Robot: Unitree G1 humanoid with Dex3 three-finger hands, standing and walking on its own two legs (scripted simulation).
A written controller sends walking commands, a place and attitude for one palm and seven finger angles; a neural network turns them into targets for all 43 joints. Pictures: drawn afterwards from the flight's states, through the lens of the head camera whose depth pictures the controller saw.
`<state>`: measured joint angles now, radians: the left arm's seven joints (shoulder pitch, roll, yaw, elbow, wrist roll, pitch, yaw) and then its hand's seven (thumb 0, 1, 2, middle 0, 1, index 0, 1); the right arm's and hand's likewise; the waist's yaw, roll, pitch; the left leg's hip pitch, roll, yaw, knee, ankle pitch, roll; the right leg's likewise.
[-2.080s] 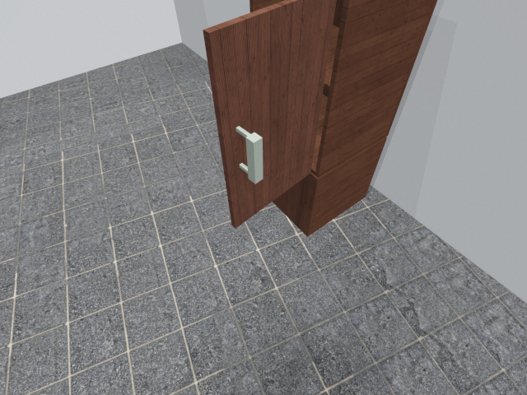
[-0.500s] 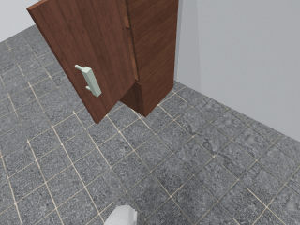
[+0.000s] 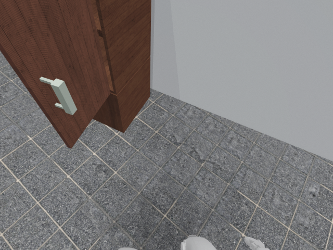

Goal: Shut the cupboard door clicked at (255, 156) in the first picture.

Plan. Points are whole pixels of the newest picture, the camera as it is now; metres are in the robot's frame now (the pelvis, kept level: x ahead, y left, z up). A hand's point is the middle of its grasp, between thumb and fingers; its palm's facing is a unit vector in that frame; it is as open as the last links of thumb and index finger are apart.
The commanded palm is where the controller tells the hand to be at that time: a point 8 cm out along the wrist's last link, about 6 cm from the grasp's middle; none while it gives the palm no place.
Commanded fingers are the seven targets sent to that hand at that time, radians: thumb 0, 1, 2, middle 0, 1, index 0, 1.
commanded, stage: walk around to get in front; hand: left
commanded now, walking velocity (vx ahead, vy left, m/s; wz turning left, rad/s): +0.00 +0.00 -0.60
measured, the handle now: (58, 95) +0.51 +0.41 -0.04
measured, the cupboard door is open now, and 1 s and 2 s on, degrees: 96 96 96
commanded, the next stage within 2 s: none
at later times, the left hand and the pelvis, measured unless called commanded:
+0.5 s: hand (133, 234) +0.16 +0.10 -0.15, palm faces -0.33 -0.91 -0.25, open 7.4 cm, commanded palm none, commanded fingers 0.00 0.90 0.90 -0.20 -0.30 -0.20 -0.30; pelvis +0.00 -0.05 +0.00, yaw -19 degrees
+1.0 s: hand (151, 220) +0.21 +0.06 -0.17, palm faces -0.57 -0.78 -0.26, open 7.4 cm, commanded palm none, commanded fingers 0.00 0.90 0.90 -0.20 -0.30 -0.20 -0.30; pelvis +0.01 -0.07 -0.01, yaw -37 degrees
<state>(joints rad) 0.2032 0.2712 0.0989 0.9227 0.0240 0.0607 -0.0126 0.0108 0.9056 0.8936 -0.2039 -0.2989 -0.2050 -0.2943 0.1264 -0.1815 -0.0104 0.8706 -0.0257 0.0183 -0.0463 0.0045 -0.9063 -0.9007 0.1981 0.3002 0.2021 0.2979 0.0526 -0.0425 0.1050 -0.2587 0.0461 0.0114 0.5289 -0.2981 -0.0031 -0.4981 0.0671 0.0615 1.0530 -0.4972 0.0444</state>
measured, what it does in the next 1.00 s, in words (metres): steps on the spot, turning right: right foot, then left foot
